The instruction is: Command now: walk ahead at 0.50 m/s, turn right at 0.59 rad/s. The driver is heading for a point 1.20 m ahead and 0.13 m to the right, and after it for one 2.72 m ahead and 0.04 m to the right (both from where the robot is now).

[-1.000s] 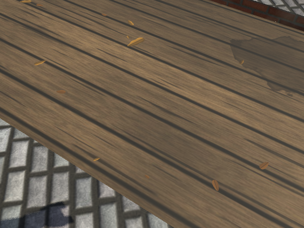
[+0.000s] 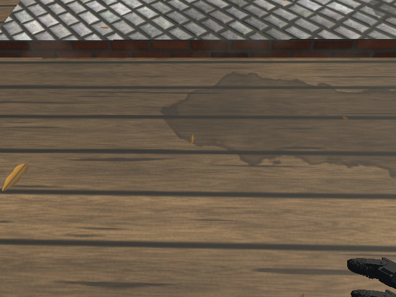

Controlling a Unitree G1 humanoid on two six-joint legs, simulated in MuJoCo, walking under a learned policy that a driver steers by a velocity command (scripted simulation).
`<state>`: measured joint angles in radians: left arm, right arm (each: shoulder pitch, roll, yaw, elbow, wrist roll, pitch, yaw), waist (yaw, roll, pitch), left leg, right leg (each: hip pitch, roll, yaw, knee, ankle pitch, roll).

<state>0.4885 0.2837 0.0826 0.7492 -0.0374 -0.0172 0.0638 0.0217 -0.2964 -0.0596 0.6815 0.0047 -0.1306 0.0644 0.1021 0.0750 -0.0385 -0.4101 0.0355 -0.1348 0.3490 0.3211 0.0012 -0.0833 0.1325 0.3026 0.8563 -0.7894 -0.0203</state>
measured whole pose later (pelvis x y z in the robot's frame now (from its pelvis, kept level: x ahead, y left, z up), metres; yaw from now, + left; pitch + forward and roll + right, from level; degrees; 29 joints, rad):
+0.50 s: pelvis +0.26 +0.03 -0.06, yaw -17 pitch +3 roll +0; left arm 0.02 0.23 0.07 0.57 -0.02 -0.03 -0.05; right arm 0.40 -0.25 -0.05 0.94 0.01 -0.05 -0.04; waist -0.09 -0.01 0.00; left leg 0.09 -0.03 0.18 0.32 -0.45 0.03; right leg -0.62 0.01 -0.04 0.65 -0.08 -0.08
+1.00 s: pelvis +0.52 -0.02 -0.05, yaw -22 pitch +3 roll -2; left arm 0.37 0.27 0.07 0.82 -0.02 -0.07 -0.01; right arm 0.05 -0.26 -0.03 0.75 0.01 -0.08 0.03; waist 0.08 0.04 0.01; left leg -0.56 0.06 -0.03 0.53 -0.01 0.01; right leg -0.02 0.07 0.04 0.32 -0.35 -0.03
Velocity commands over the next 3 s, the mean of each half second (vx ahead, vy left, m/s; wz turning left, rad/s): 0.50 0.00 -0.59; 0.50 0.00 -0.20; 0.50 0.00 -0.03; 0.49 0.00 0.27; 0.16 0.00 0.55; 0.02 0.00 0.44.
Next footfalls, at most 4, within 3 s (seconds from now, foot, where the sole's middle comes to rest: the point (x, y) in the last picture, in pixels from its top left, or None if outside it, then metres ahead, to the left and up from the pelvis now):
0.02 left None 0.14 0.14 -0.82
0.54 right None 0.40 -0.10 -0.82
1.04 left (226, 243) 0.74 0.03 -0.82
1.58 right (310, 208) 0.92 -0.30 -0.82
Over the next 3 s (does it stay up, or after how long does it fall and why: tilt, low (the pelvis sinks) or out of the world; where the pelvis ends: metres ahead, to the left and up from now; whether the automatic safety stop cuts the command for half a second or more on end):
stays up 1.18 -0.24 -0.05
